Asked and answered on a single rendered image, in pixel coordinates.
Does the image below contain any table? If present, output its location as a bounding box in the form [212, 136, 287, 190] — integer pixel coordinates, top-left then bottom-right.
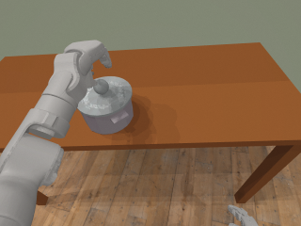
[0, 42, 301, 205]

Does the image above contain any left robot upper arm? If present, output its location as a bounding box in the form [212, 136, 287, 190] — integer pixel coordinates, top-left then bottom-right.
[0, 133, 64, 226]

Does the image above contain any lid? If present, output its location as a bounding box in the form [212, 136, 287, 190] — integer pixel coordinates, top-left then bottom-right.
[77, 76, 133, 118]

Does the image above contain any robot left forearm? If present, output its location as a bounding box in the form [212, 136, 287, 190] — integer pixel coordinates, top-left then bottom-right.
[0, 47, 92, 173]

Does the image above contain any knob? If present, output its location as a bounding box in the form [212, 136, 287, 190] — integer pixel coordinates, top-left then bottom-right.
[93, 79, 109, 95]

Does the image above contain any left robot hand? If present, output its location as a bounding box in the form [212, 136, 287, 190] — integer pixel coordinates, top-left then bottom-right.
[64, 40, 112, 89]

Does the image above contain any right robot hand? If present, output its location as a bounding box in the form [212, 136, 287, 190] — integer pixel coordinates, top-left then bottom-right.
[228, 204, 259, 226]

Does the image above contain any pot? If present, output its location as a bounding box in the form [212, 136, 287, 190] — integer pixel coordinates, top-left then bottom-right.
[81, 100, 134, 135]

